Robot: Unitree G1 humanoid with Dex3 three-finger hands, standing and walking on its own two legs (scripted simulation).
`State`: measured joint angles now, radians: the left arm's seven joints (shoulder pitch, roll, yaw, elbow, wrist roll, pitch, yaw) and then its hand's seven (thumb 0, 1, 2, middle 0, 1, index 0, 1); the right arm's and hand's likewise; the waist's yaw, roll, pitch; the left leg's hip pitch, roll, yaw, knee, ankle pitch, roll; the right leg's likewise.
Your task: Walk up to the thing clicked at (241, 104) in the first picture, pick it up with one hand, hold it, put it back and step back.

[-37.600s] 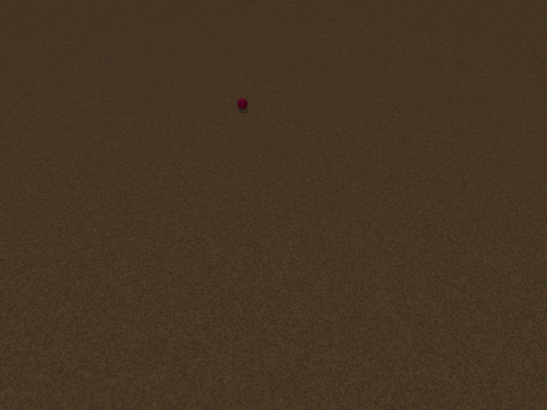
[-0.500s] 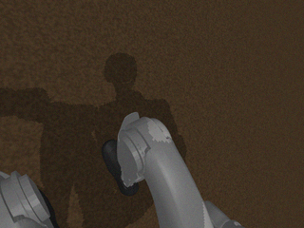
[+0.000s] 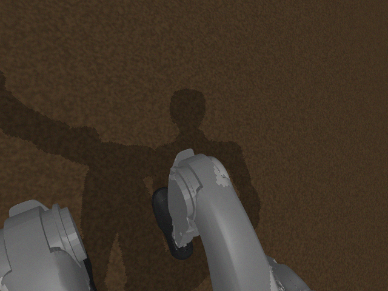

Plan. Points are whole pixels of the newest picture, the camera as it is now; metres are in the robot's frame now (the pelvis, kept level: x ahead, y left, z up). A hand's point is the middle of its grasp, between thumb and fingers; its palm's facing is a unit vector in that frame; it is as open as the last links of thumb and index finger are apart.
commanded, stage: settle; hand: left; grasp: from above
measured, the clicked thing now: out of the picture +0.51 +0.37 -0.23
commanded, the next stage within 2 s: lift in 0.40 s
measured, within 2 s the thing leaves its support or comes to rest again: neither
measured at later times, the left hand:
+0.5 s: hand out of the picture +0.48 +0.35 -0.14, palm faces -0.44 -0.10 -0.90, open 8.4 cm
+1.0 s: hand out of the picture +0.42 +0.37 -0.04, palm faces -0.46 -0.15 -0.88, open 8.4 cm
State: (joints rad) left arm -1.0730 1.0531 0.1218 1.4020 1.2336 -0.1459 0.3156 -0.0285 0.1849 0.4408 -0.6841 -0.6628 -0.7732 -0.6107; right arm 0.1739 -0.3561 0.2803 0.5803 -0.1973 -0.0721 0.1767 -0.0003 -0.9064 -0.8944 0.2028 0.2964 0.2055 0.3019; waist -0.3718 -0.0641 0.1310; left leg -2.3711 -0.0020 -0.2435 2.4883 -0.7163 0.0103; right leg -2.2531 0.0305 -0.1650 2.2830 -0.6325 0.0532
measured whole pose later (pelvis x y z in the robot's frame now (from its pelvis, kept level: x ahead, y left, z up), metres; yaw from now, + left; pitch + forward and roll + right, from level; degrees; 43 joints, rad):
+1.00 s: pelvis -0.01 +0.00 +0.07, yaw +9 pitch +37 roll -9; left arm -0.85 0.76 0.04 0.98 1.07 -0.13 -0.02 -0.03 0.21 0.38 -0.68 -0.65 -0.78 -0.59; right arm 0.21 -0.31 0.05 0.57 -0.05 0.13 0.07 0.00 -0.92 -0.90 0.20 0.30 0.21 0.30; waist -0.20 0.05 -0.10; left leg -2.20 -0.02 -0.10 2.19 -0.64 0.02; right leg -2.12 -0.02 -0.06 2.09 -0.61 0.04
